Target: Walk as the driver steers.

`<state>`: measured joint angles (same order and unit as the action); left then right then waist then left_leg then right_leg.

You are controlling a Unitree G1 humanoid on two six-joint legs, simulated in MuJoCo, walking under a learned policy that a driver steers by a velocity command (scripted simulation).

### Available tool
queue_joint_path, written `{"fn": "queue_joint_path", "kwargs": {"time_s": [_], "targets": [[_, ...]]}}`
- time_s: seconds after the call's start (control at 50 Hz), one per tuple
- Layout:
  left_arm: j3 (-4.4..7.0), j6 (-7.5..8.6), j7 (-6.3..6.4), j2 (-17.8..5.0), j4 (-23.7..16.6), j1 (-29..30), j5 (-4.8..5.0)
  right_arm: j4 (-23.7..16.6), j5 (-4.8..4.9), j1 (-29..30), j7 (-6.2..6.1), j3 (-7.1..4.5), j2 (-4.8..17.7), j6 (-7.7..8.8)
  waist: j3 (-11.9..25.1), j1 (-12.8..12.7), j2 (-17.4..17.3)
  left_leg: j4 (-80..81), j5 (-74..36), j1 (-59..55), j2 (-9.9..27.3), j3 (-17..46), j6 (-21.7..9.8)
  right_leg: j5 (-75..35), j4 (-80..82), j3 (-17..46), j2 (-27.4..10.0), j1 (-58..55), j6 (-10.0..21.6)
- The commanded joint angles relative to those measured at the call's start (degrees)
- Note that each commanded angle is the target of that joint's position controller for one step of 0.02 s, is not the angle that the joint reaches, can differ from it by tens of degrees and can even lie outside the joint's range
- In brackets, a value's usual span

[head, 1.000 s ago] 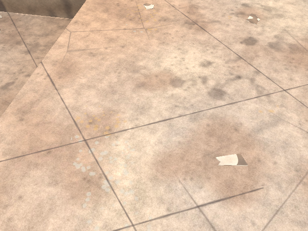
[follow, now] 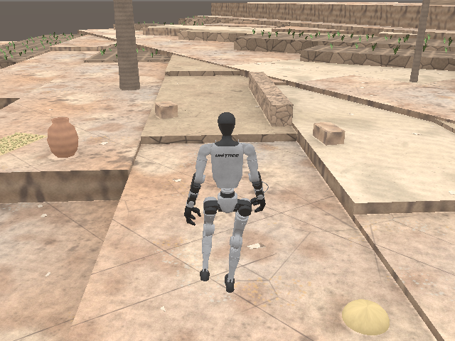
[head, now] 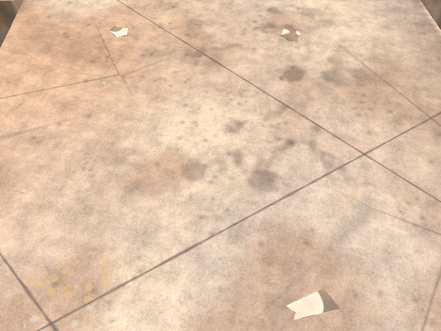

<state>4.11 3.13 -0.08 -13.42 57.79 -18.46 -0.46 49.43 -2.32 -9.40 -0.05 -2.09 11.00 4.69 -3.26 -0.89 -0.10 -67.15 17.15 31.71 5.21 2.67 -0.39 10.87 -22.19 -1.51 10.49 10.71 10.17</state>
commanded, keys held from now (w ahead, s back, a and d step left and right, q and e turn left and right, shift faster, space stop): w+e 0.28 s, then w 0.60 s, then w+q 0.12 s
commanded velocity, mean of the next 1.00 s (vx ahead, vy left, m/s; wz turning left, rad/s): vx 0.50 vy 0.00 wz -0.27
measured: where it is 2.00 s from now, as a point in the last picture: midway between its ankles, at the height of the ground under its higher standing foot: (257, 183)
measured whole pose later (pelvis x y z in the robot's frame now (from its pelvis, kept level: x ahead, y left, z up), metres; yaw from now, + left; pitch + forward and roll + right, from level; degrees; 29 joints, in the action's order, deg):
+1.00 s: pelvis +0.52 -0.06 +0.01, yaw -15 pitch +0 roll +1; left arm 1.8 4.2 -0.7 -12.5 47.3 -10.7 -1.7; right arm 51.8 -0.8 -21.0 0.9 -2.5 13.7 2.8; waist -1.8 1.9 -1.9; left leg -61.9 19.8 21.7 1.7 0.0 -3.7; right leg 10.3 -24.9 -5.8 1.8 15.3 4.5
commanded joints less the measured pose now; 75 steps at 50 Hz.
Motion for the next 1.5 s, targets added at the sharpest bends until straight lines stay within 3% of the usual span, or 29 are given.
{"fn": "queue_joint_path", "kwargs": {"time_s": [0.02, 0.12, 0.22, 0.28, 0.32, 0.34, 0.36, 0.38, 0.4, 0.42, 0.46, 0.56, 0.74, 0.8, 0.84, 0.86, 0.88, 0.9, 0.92, 0.94, 0.98, 1.08, 1.28, 1.38, 1.4, 1.42, 1.44, 1.46, 1.5], "targets": [[1.04, 1.73, 0.35, -7.07, -3.56, -1.61, 0.51, -2.83, -0.47, -3.07, 0.43, -0.95, 4.48, -1.85, -0.31, 2.17, -0.3, 6.89, -5.13, 2.4, 0.97, -2.33, 2.36, -19.94, 11.4, 16.87, -16.06, 2.54, 6.45], [1.07, 0.89, 0.28, -7.21, -3.93, -8.94, 0.41, -8.11, -0.03, 9.57, 1.12, -0.8, 5.42, -2.42, 0.58, -3.16, 3.26, 18.96, -14.95, 8.9, -0.83, -3.06, 3.07, -24.75, 9.0, 18.23, -15.03, -6.71, 1.79], [1.25, 0.52, 0.91, -8.26, -5.09, -12.19, -0.43, -12.4, 0.49, 18.17, 1.62, 0.07, 5.88, -1.72, 0.26, -5.77, 4.72, 28.53, -14.11, 10.34, -3.73, -2.98, 2.08, -28.67, 5.34, 21.5, -16.47, -14.89, 2.88], [1.7, 0.67, 1.46, -9.91, -6.84, -8.86, -0.63, -12.85, 1.01, 14.61, 1.4, -0.11, 7.65, -0.81, 1.17, -2.59, 5.89, 36.17, -11.98, -0.49, -5.46, -2.05, 0.11, -33.15, 1.58, 22.68, -17.17, -13.36, 0.81], [1.86, 1.39, 0.82, -11.05, -7.63, -5.98, -0.44, -8.87, 1.13, 1.37, 0.33, -1.37, 10.48, 0.0, 7.41, 3.3, 4.36, 40.64, -11.74, -19.07, -7.88, -3.92, -2.39, -43.52, -10.29, 19.72, -14.67, -10.1, -1.92], [1.55, 2.0, 0.27, -9.88, -8.12, -5.58, 0.02, -7.18, 0.31, -6.97, -0.54, -2.11, 12.46, 0.71, 12.7, 7.09, 2.58, 41.33, -11.42, -32.1, -2.79, 0.11, -4.41, -35.38, -21.69, 17.95, -11.88, -3.57, -2.92], [0.15, 2.37, 0.07, -4.23, -10.12, -8.65, 1.37, -7.11, -1.39, -14.42, -1.41, -3.08, 17.16, 0.68, 21.62, 7.65, -6.64, 41.38, -5.04, -46.42, 13.01, 18.63, -8.33, -9.0, -38.82, 12.57, -7.01, 7.83, -4.45], [0.38, 1.91, 0.19, -5.13, -10.08, -14.8, 1.85, -5.84, -0.82, -13.32, -0.72, -3.96, 18.76, -0.23, 25.2, 3.39, -18.29, 49.25, -4.52, -49.6, 20.34, 42.53, -14.84, 19.13, -50.01, 8.9, -1.63, 18.58, -5.33], [0.47, 0.99, 0.61, -7.32, -8.28, -13.06, -0.15, -7.08, 0.06, -7.79, -0.1, -3.05, 13.08, -0.65, 15.04, 1.51, -7.56, 50.69, 4.1, -40.75, 18.14, 38.07, -14.33, 14.55, -53.63, 9.75, -6.52, 22.85, -5.1], [0.21, 0.82, 0.07, -6.68, -8.83, -7.68, -0.99, -7.43, 0.57, -4.24, 0.26, -1.99, 8.67, -0.48, 7.84, 1.9, -1.23, 52.01, 3.22, -32.58, 14.77, 28.87, -13.14, 10.2, -51.24, 9.21, -8.16, 22.77, -5.4], [0.02, 0.33, -0.82, -5.43, -10.64, -3.41, -1.65, -5.64, 0.33, -4.21, 0.28, -1.29, 7.18, 0.13, 2.88, 0.49, -2.65, 54.58, -7.1, -24.97, 9.72, 17.91, -10.76, 8.09, -45.31, 8.62, -10.71, 21.35, -5.78], [-0.58, -0.92, -2.12, -4.2, -12.26, 0.41, -2.21, -2.01, 1.6, -9.69, 1.03, -1.55, 8.53, 2.17, 2.72, -0.53, -5.11, 57.86, -19.64, -24.51, 7.69, 8.77, -11.47, 4.21, -39.49, 6.0, -11.86, 23.86, -6.94], [-2.73, -0.2, -2.72, -2.78, -18.45, 19.4, -1.27, 1.46, 1.7, -17.42, 1.03, -1.82, 10.45, 1.29, -0.09, 3.69, -5.31, 58.08, -26.41, -27.34, 6.19, 1.07, -9.5, -7.05, -14.03, -1.87, -13.01, 19.79, -7.99], [-2.37, 0.19, -2.15, -3.81, -18.86, 19.34, -1.45, 2.37, 1.46, -18.06, 0.6, -1.97, 11.21, 0.58, -0.03, 2.92, -5.5, 53.82, -32.72, -31.46, 8.18, 1.43, -8.82, -2.26, -9.81, -2.43, -11.57, 16.33, -6.02], [-1.48, 0.96, -1.41, -4.86, -15.46, 9.51, -2.17, 2.91, 1.79, -17.74, 0.36, -1.9, 11.35, -0.06, 4.93, -1.68, -3.56, 40.75, -43.62, -31.49, 5.85, -1.53, -7.2, -2.12, -3.29, -3.63, -8.5, 2.94, -3.94], [-0.5, 1.61, -0.78, -7.44, -12.78, 0.48, -3.12, 2.25, 2.04, -17.62, 0.25, -1.43, 10.11, -0.13, 10.85, -4.97, -1.39, 29.57, -36.74, -24.58, 3.52, -3.44, -5.96, -1.45, -3.09, 0.92, -12.62, -10.47, -1.94], [0.9, 1.84, 0.0, -13.15, -12.2, -7.21, -4.31, -1.01, 3.31, -18.76, 0.53, -0.06, 5.25, 0.02, 18.78, -6.5, 8.98, 10.04, -12.33, -7.56, -2.35, -7.54, -3.4, 5.33, -0.55, 22.83, -29.47, -26.62, 2.9], [1.63, 0.86, -0.12, -14.43, -11.46, -7.59, -2.05, -0.58, 2.78, -20.85, 0.2, -0.92, 7.29, -0.32, 20.54, -5.13, 13.35, -1.07, 12.74, 2.59, -7.65, -3.97, -3.52, 5.6, 6.01, 38.86, -35.74, -27.35, 6.42], [0.82, 0.53, -0.29, -10.89, -12.04, -2.79, -0.97, -0.43, 1.82, -17.28, 0.02, -1.71, 9.69, -0.83, 11.83, -3.35, 6.36, -3.75, 9.33, 6.0, -4.18, -0.02, -4.19, 7.08, 6.49, 31.01, -32.93, -20.37, 4.96], [-0.1, 0.92, -0.51, -7.35, -12.54, 1.32, -0.8, -0.75, 1.88, -14.76, 0.49, -1.34, 8.03, -0.68, 6.02, -1.91, 4.33, -1.66, 5.01, 5.3, -2.29, 0.5, -4.24, 4.79, 8.82, 23.72, -30.28, -12.58, 3.48], [-0.99, 1.85, -0.34, -4.11, -11.94, 4.05, -0.76, -0.05, 1.17, -14.37, 1.06, -1.39, 6.81, -1.74, 1.73, 1.02, 5.05, 3.4, 1.18, 0.83, -0.09, 0.4, -3.69, -0.01, 12.9, 14.14, -25.59, -3.83, -0.46], [-0.5, 3.85, 0.09, -5.21, -9.48, 0.47, -0.39, -0.51, 0.73, -10.62, 2.39, -1.79, 5.47, -3.66, 0.41, 2.18, 3.5, 4.67, -7.37, 4.75, 0.14, 0.05, -2.39, -11.82, 15.94, 3.74, -23.84, -4.15, -1.41], [-0.66, 3.1, 1.37, -5.94, -5.05, -7.58, -0.59, -7.4, 0.4, 7.82, 3.72, -0.27, 3.61, -3.4, -3.18, -1.92, 3.4, 27.79, -16.81, 6.7, -1.91, -8.58, -3.93, -28.63, 12.62, -8.41, -24.07, -13.66, -3.44], [0.11, 1.43, 2.31, -9.57, -4.56, -6.09, -1.12, -6.44, 0.11, 0.06, 2.92, -1.55, 6.28, -3.41, 3.49, 2.9, 6.22, 31.84, -3.44, -6.89, -9.46, -13.06, -9.89, -60.41, -7.16, -12.3, -25.56, -19.19, -4.13], [0.33, 0.9, 2.23, -10.28, -4.91, -5.72, -1.07, -4.66, -0.11, -6.05, 2.6, -2.42, 7.78, -3.0, 7.19, 5.55, 5.72, 34.89, -2.65, -14.88, -10.96, -12.12, -11.48, -56.82, -17.32, -12.43, -25.45, -16.56, -4.2], [0.34, 0.81, 1.93, -10.24, -6.14, -4.11, -0.75, -2.21, -0.85, -14.65, 1.91, -3.86, 10.95, -2.63, 11.62, 10.1, 2.15, 39.61, -2.74, -28.55, -7.63, -5.5, -14.22, -42.8, -32.51, -13.03, -23.91, -6.54, -5.67], [-1.03, 1.25, 0.8, -3.5, -9.84, -6.67, 0.07, -2.56, -0.98, -15.54, 1.1, -5.78, 18.01, -2.78, 16.74, 6.68, -10.88, 40.48, -4.22, -47.62, 10.38, 22.1, -22.35, 5.91, -54.35, -12.3, -14.54, 18.51, -8.78], [-0.26, 1.98, 0.36, -7.18, -12.41, -0.42, -0.29, -3.21, 1.3, -15.88, 1.18, -6.06, 18.81, -3.55, 19.74, 8.24, -6.82, 49.46, -5.41, -50.07, 14.93, 41.09, -26.42, 18.43, -63.75, 0.57, -8.13, 29.19, -9.62], [-0.82, 3.34, 0.0, -6.62, -14.06, 3.86, -0.08, -2.79, 1.96, -10.44, 0.48, -4.81, 13.93, -3.71, 6.01, 4.81, 0.65, 52.0, -12.61, -36.63, 11.76, 25.53, -21.52, 8.67, -55.59, 3.61, -14.75, 32.09, -9.0]]}}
